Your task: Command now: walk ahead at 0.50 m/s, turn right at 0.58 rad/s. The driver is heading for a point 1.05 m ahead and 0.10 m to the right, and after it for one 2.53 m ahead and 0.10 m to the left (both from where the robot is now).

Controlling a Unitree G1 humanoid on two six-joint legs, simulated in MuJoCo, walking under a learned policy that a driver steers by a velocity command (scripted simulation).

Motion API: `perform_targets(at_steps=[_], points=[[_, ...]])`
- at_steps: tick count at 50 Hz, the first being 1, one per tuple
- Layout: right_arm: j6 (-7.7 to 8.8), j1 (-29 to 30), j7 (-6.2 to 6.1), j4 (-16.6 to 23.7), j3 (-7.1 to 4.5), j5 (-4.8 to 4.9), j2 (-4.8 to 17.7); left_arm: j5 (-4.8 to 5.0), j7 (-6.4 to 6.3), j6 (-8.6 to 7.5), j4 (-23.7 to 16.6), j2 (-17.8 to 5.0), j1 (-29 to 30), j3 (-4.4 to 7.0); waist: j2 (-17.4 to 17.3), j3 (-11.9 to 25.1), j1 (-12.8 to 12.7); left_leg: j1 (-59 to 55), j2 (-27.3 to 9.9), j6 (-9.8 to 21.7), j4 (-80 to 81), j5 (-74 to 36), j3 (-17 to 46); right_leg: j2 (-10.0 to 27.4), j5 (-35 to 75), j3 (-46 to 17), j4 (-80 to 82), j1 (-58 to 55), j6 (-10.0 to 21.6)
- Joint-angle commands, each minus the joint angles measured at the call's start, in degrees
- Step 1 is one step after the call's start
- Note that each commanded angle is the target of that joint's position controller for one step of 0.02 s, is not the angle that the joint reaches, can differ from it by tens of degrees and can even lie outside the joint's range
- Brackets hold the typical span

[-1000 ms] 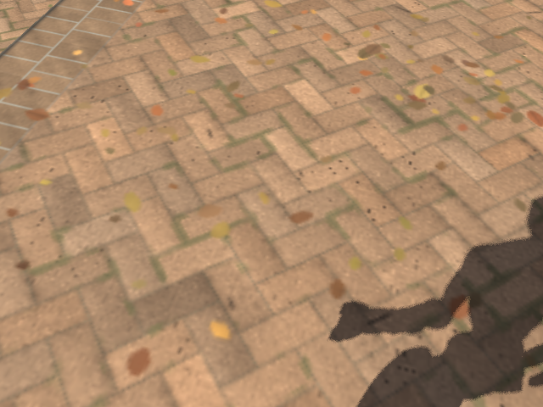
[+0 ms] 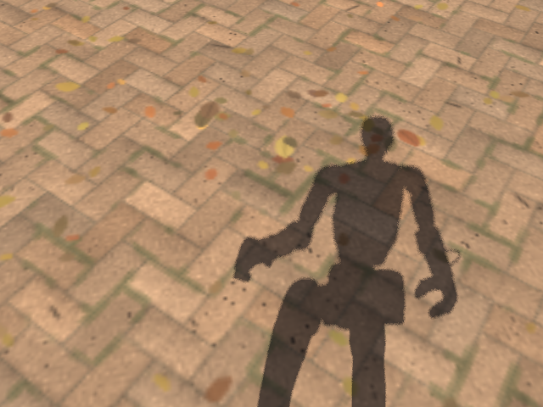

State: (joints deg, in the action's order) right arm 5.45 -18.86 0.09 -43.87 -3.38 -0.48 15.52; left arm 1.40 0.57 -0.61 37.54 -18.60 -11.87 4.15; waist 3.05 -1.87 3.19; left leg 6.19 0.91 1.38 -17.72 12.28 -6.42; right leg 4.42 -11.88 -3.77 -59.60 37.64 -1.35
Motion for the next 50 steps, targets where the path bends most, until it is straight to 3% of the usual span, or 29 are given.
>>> perform_targets(at_steps=[1,5,8,10,11,12,13,14,15,16,17,18,19,22,27,29,32,35,36,37,38,39,40,41,42,43,44,46,50], points=[[0.67,3.66,-0.4,3.19,-2.34,0.19,9.31,-0.08,0.87,-0.87,-4.78,-0.66,3.1,-0.3,-7.06,-0.52,-0.62,-3.69,-15.5,8.68,8.76,-15.13,7.3,1.79,7.5,-0.52,8.19,4.18,-0.06],[-0.15,1.41,-0.68,1.14,-2.83,0.96,11.22,0.02,2.32,-1.4,-6.9,0.08,10.07,-0.85,-6.25,-2.75,1.51,-5.68,-15.87,7.28,8.67,-16.34,1.74,0.79,11.94,3.31,18.41,1.3,1.7],[-1.06,0.59,-0.67,0.04,-3.39,1.85,12.75,0.08,3.11,-1.29,-8.48,-1.13,12.16,-0.4,-6.7,-3.01,0.79,-9.69,-17.15,5.86,5.31,-25.34,-1.06,-0.78,7.21,5.74,22.42,-1.05,4.32],[-1.76,0.95,-1.0,0.05,-4.01,2.35,14.7,-0.32,3.08,-0.84,-8.28,-3.47,8.48,0.85,-8.54,0.73,-2.38,-11.17,-16.9,4.69,-3.54,-44.89,-3.43,-4.68,1.52,8.99,23.15,-8.96,6.92],[-2.2,1.59,-1.17,0.23,-4.11,2.62,15.11,-0.29,2.82,-0.57,-6.68,-5.6,1.61,2.16,-8.14,4.61,-6.61,-9.47,-15.77,3.66,-13.16,-50.68,-4.98,-7.23,1.82,10.23,25.31,-18.28,8.76],[-2.2,1.36,-1.4,0.68,-3.5,2.42,13.68,-0.05,1.94,-0.09,-3.95,-8.87,-8.51,4.1,-6.25,9.67,-11.58,-1.16,-13.6,1.66,-26.66,-45.88,-6.06,-8.48,4.59,8.47,27.79,-34.05,11.06],[-1.76,-1.61,-1.17,2.68,-1.45,-0.31,7.21,0.49,0.65,0.38,-2.79,-14.35,-12.96,5.3,6.61,13.98,-9.81,19.72,-7.93,-1.39,-46.78,-4.05,-5.88,4.27,3.93,-12.67,28.63,-52.54,16.6],[0.17,-2.42,-0.57,5.58,0.01,-0.19,5.25,0.27,1.07,-0.79,-5.32,-16.52,-11.25,4.9,11.98,23.98,-7.02,34.6,1.75,-2.94,-61.1,23.6,6.94,14.95,-10.16,-44.95,39.37,-61.91,26.64],[1.52,4.68,0.07,6.6,-1.4,2.01,10.95,-0.03,1.55,-1.75,-5.08,-11.16,-10.63,3.45,3.75,19.63,-10.38,40.7,-1.73,-2.14,-62.66,18.82,12.73,13.89,-12.26,-40.71,43.3,-59.13,23.09],[2.35,7.24,0.29,7.66,-1.21,2.87,10.94,-0.27,1.54,-2.42,-4.49,-9.26,-8.68,2.78,2.58,11.72,-8.97,41.63,-3.78,-1.05,-58.84,13.33,11.58,11.83,-8.89,-32.57,43.74,-51.16,20.95],[2.61,7.06,-0.23,6.75,-1.1,1.66,10.16,-0.29,1.45,-2.71,-4.7,-7.96,-4.84,2.33,-2.41,7.53,-6.04,38.26,-6.18,-1.17,-53.9,9.17,11.53,9.13,-2.43,-26.44,43.61,-42.58,18.95],[2.31,6.27,-0.54,6.27,-1.48,0.34,10.59,-0.63,1.3,-2.84,-5.21,-6.43,-1.91,1.82,-1.85,5.58,-3.89,34.32,-7.56,-1.67,-49.58,6.57,11.75,7.07,4.31,-22.08,44.09,-36.48,18.02],[1.67,5.32,-0.41,5.98,-1.62,-0.03,10.6,-1.21,1.07,-2.88,-5.76,-5.94,-0.39,1.54,-0.31,5.0,-2.4,31.05,-8.11,-2.17,-48.15,4.83,11.89,5.81,8.03,-20.13,45.31,-32.41,17.92],[0.22,5.84,-0.47,5.89,-1.14,-0.67,8.38,-0.95,0.16,-3.31,-4.32,-6.49,-1.22,1.7,-0.73,3.93,-1.91,28.96,-7.28,-4.7,-42.18,1.23,10.21,3.98,16.27,-15.32,46.73,-26.41,18.61],[0.4,15.95,0.26,7.92,0.34,-0.26,4.94,-0.51,-1.2,-2.83,-1.25,-6.81,-5.27,1.56,0.99,1.63,-5.97,26.23,-4.37,-5.89,-21.24,-16.94,9.09,0.17,11.91,-9.6,46.36,-24.0,14.53],[0.95,19.53,1.01,8.63,0.62,0.28,4.64,-0.36,-1.26,-2.89,0.4,-7.1,-7.82,1.49,1.11,0.74,-7.81,23.43,-3.4,-5.32,-16.72,-21.35,8.7,1.25,8.63,-10.43,46.63,-24.06,14.03],[1.51,22.35,1.79,9.79,0.2,0.68,6.22,-0.17,-1.23,-2.66,2.43,-7.07,-10.49,1.41,1.41,-0.62,-8.77,25.61,-3.15,-3.27,-12.31,-18.39,9.64,4.28,8.74,-13.71,43.37,-30.58,13.92],[1.81,20.26,2.01,9.84,-0.46,0.71,7.57,-0.44,-1.4,-1.95,3.72,-7.49,-10.85,1.64,3.19,-0.73,-7.16,24.01,-2.47,-0.52,-10.32,-10.27,9.06,6.84,16.0,-16.36,39.87,-36.17,12.82],[1.95,16.94,1.82,9.1,-0.93,0.61,8.22,-0.39,-1.38,-1.73,3.72,-7.5,-9.93,1.62,3.63,0.59,-5.12,19.37,-1.34,0.82,-8.69,-8.67,7.62,6.02,23.3,-15.71,36.65,-36.65,12.02],[2.12,10.56,1.47,7.45,-1.89,0.34,9.83,-0.6,-1.27,-1.62,3.56,-6.4,-9.24,1.15,2.52,5.09,-1.84,9.71,-1.24,2.8,-7.43,-10.58,6.99,2.95,30.51,-13.27,28.99,-35.7,10.62],[2.21,1.25,1.16,6.41,-2.6,-0.42,12.49,-1.41,-1.27,-1.62,2.3,-4.39,-8.79,0.16,-1.25,14.05,2.21,-6.26,-9.05,6.82,-10.15,-12.7,15.04,-0.29,23.91,-10.44,14.58,-28.12,8.58],[1.57,-5.13,1.36,4.17,-4.0,-0.57,16.52,-0.29,-1.17,-2.36,2.32,-0.38,-16.69,-1.03,-17.2,22.0,0.55,-27.03,-20.72,16.14,-6.75,-0.54,39.42,-9.8,-4.22,-4.46,-6.29,-6.67,3.57],[1.37,-6.31,1.98,3.31,-2.77,1.25,11.74,-0.16,-1.09,-3.01,2.48,-3.51,-15.28,-0.86,-17.38,19.98,1.49,-27.42,-22.3,16.19,0.19,11.13,50.32,-9.14,-20.74,-7.28,-12.3,1.94,3.22],[1.06,-2.54,1.83,3.67,-1.85,1.77,9.0,0.31,-0.84,-3.33,1.43,-6.94,-8.93,0.12,-11.78,10.95,1.7,-20.37,-20.64,13.99,1.39,14.24,43.94,-5.52,-16.41,-6.09,-14.6,5.91,3.31],[0.49,0.93,1.69,4.51,-1.47,1.13,8.38,-0.11,-0.82,-3.75,0.3,-6.63,-4.39,-0.07,-7.07,5.96,0.86,-12.86,-18.11,12.82,2.55,10.31,38.04,-3.13,-12.01,-3.37,-12.79,5.4,3.32],[0.1,2.85,1.69,4.65,-1.13,0.77,7.65,-1.07,-0.71,-4.26,-0.48,-5.91,-1.62,0.0,-5.14,1.64,-0.15,-6.46,-15.79,12.87,4.11,4.47,33.89,-1.63,-9.11,-2.24,-8.88,4.99,3.03],[0.13,3.74,1.56,4.95,-0.77,0.24,7.0,-1.57,-0.62,-4.51,-0.55,-5.1,-1.94,0.1,-6.19,1.12,-1.78,-2.93,-13.96,12.48,5.13,-0.9,31.37,-0.19,-6.77,-2.27,-5.72,2.19,2.77],[0.12,3.93,1.37,4.94,-0.74,0.62,6.92,-1.84,-0.47,-4.56,-0.27,-3.1,-3.55,-0.29,-8.17,2.22,-3.24,-0.24,-11.8,13.03,6.5,-7.83,27.73,0.11,-5.81,-1.16,-0.48,-1.12,1.45],[-0.32,2.14,0.19,3.69,-1.79,1.5,9.87,-2.16,-0.47,-4.69,-2.01,-0.56,3.31,-1.45,-7.62,0.97,-1.89,4.93,-9.51,12.63,7.77,-12.35,21.6,-1.1,3.09,0.57,15.48,-4.53,-1.15]])
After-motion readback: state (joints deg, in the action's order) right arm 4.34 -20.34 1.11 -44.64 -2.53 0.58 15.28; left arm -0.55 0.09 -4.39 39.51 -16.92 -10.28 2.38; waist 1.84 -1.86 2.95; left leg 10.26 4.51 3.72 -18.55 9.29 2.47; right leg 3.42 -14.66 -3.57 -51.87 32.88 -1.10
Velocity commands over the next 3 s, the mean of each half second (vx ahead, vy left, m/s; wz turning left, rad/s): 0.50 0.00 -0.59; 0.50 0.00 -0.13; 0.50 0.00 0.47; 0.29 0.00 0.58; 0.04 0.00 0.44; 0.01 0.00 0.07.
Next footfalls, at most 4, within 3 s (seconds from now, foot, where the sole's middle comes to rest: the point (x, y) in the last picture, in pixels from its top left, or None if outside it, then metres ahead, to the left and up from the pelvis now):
0.24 right None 0.29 -0.15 -0.78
0.74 left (281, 350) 0.63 -0.05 -0.78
1.22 right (385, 292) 0.78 -0.35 -0.78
1.72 left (289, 212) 1.08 -0.10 -0.78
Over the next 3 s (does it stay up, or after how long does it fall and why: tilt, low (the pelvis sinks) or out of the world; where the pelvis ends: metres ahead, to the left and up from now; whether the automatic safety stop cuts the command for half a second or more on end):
stays up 1.05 -0.18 -0.01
